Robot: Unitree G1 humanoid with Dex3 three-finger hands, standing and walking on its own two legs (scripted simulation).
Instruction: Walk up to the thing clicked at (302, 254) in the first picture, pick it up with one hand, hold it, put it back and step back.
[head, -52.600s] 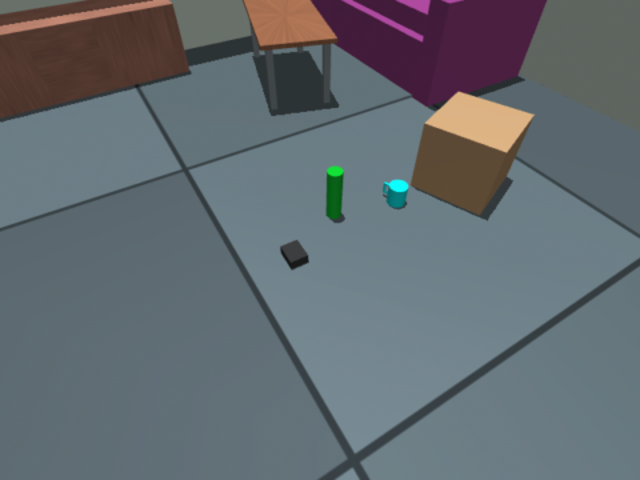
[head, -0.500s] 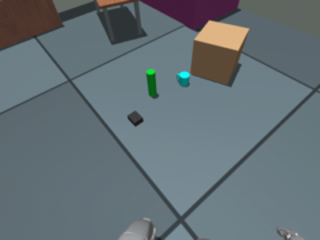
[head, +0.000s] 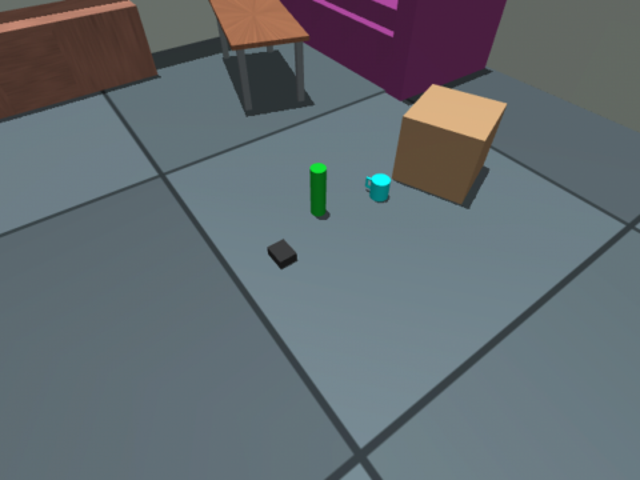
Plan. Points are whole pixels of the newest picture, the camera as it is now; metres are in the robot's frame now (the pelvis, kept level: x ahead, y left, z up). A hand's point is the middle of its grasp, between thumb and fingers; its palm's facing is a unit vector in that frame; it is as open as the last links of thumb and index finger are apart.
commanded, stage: step back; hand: left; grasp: from above
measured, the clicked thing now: (282, 253) +1.07 +0.21 -0.74
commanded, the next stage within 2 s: stand in 0.52 s
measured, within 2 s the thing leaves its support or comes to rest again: neither
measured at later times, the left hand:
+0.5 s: hand (145, 477) +0.15 +0.26 -0.14, palm faces -0.01 -0.93 -0.37, open 7.3 cm
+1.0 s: hand out of the picture +0.12 +0.24 -0.14, palm faces -0.05 -0.94 -0.33, open 7.3 cm
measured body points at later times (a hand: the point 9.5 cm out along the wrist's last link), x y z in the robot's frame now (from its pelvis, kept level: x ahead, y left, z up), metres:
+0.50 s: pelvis +0.04 +0.00 +0.01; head +0.06 +0.00 +0.46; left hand +0.15 +0.31 -0.11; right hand +0.15 -0.30 -0.12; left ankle +0.02 +0.12 -0.73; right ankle +0.02 -0.13 -0.73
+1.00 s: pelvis +0.03 -0.01 +0.02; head +0.05 -0.01 +0.47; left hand +0.13 +0.29 -0.11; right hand +0.11 -0.31 -0.11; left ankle +0.02 +0.12 -0.73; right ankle +0.02 -0.13 -0.73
